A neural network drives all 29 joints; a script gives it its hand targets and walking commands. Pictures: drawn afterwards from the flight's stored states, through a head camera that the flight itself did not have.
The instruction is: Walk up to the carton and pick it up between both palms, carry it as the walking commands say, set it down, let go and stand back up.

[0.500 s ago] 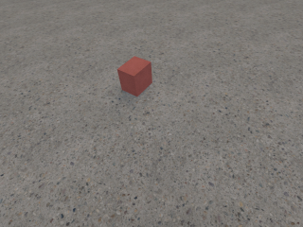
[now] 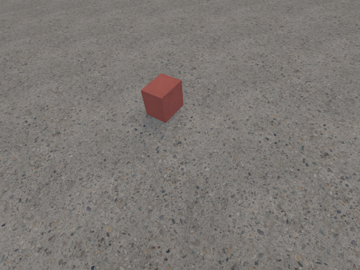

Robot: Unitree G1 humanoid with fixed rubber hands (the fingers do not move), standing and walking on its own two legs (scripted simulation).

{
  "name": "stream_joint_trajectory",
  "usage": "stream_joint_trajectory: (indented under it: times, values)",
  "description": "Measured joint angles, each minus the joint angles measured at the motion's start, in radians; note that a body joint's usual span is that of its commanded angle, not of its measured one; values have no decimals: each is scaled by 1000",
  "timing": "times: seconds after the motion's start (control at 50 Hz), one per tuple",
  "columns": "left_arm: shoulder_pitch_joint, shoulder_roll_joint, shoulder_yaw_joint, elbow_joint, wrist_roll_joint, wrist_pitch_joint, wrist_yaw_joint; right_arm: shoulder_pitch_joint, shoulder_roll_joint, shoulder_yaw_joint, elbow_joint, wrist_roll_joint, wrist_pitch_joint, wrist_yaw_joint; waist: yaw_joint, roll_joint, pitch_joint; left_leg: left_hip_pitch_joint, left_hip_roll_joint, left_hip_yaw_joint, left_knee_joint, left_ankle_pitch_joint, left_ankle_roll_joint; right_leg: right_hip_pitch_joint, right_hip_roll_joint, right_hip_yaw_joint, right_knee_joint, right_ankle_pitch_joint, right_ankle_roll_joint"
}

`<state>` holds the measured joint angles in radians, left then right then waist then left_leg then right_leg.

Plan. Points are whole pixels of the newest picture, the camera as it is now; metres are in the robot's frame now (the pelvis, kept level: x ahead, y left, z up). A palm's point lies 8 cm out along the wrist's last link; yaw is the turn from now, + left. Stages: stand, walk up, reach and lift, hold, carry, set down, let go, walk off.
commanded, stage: walk up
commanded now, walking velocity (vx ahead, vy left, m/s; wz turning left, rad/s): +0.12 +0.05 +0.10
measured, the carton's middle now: (163, 97) +1.47 +0.23 -0.66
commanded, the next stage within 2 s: none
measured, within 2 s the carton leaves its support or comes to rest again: neither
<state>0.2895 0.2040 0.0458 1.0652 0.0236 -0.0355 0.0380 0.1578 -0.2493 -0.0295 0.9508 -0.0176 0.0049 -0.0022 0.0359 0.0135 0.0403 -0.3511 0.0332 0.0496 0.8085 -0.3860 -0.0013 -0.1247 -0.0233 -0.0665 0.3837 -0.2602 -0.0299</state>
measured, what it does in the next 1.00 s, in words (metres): walks ahead: left foot, then right foot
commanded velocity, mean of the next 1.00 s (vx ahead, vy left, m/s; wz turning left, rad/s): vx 0.06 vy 0.01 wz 0.07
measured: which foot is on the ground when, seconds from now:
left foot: up 0.00-0.14, down 0.16-0.54, up 0.56-0.92, down 0.94-1.00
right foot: down 0.00-0.16, up 0.18-0.52, down 0.54-0.96, up 0.98-1.00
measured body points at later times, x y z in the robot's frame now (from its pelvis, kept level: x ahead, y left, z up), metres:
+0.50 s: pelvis +0.07 +0.04 +0.00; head +0.09 +0.04 +0.44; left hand +0.16 +0.29 -0.14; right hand +0.09 -0.21 -0.15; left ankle +0.07 +0.15 -0.75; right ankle +0.09 -0.06 -0.73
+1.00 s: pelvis +0.11 +0.05 -0.01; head +0.13 +0.06 +0.44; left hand +0.11 +0.30 -0.16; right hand +0.21 -0.19 -0.15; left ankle +0.09 +0.16 -0.75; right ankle +0.10 -0.05 -0.74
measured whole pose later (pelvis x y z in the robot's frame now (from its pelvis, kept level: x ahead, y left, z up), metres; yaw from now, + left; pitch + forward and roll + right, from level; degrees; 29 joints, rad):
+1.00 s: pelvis +0.11 +0.05 -0.01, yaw +3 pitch +0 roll +0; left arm 0.26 0.20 0.05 1.02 0.01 0.01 0.03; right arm 0.19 -0.20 -0.02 0.95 -0.01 0.00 -0.03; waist 0.04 -0.02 0.04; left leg -0.20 0.03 0.09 0.47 -0.27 0.01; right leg -0.25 -0.02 -0.08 0.60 -0.37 0.00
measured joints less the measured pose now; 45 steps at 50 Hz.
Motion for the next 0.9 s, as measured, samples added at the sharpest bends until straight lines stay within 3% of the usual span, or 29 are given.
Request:
stream_joint_trajectory:
  times: [0.14, 0.18, 0.22, 0.26, 0.3, 0.46, 0.52, 0.54, 0.6, 0.66, 0.72, 0.9]
  values:
    - [5, 11, -8, -8, 6, 9, -11, -19, 5, 8, -11, 14, -4, 10, -2, -6, 13, 45, 16, 36, -298, 180, 2, 39, -29, -45, 44, -71, 51]
    - [-3, 24, -4, -13, 0, 16, -13, -8, 18, 6, 0, 4, -13, 4, 4, -35, 13, 64, -2, 55, -308, 200, 15, 5, -50, -28, 151, -130, 56]
    - [-18, 29, -3, -26, -3, 30, -10, 10, 27, 10, 4, 2, -19, 0, -1, -47, 10, 79, -6, 68, -310, 172, 29, -83, -35, 10, 370, -228, 49]
    - [-42, 31, 1, -44, 1, 38, -11, 38, 32, 12, 15, 1, -24, -4, -15, -49, 10, 112, -6, 67, -352, 176, 34, -153, -15, 21, 522, -235, 45]
    - [-70, 32, 2, -64, 4, 39, -15, 67, 35, 11, 26, 0, -28, -7, -27, -50, 12, 144, -8, 66, -398, 194, 33, -194, -8, 18, 561, -200, 46]
    - [-151, 15, -10, -114, -6, 52, -8, 153, 29, 4, 57, -6, -22, -6, -69, -41, 21, 191, -34, 44, -439, 195, 31, -197, -8, 12, 335, -141, 52]
    - [-148, 6, -12, -113, -14, 41, -1, 154, 24, 2, 60, -1, -13, -6, -66, -33, 22, 195, -41, 50, -414, 173, 18, -136, -14, -11, 159, -26, 47]
    - [-140, 2, -11, -109, -12, 36, 1, 153, 22, 2, 58, 0, -11, -6, -63, -29, 20, 189, -42, 54, -391, 158, 12, -120, -18, -17, 117, 27, 27]
    - [-100, -7, -12, -87, 2, 34, -1, 141, 23, -1, 46, -9, 7, -5, -56, 4, -4, 110, -32, 18, -202, 8, 14, -110, -2, -32, 103, 29, -20]
    - [-60, 1, -11, -73, 4, 30, 2, 119, 31, -8, 23, -8, 12, 4, -44, 6, -12, 18, -19, -8, -25, 15, 9, -63, -4, -48, 26, 44, -26]
    - [-46, -3, -15, -67, -1, 11, 2, 83, 23, -12, 6, 2, 10, 2, -29, 12, 12, -35, 8, -15, 43, 24, -8, -40, -7, -65, -4, 57, -27]
    - [-25, -29, -6, -49, 0, 19, -4, 17, 25, 6, 3, 13, 14, -15, -1, 15, 18, 74, 15, -10, -210, 64, -20, -52, 9, -70, 39, 20, -9]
